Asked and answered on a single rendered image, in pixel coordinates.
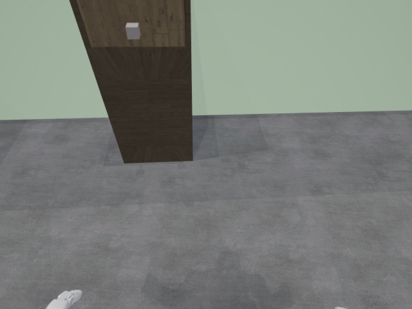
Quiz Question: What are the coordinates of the cabinet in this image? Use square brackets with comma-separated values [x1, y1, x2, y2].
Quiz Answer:
[70, 0, 193, 164]

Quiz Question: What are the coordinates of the drawer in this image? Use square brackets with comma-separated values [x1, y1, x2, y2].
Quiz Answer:
[77, 0, 185, 47]

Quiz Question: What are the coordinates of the robot left hand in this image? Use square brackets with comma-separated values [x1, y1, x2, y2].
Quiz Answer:
[46, 290, 82, 309]

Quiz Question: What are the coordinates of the handle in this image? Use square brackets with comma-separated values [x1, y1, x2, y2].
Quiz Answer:
[126, 23, 140, 39]

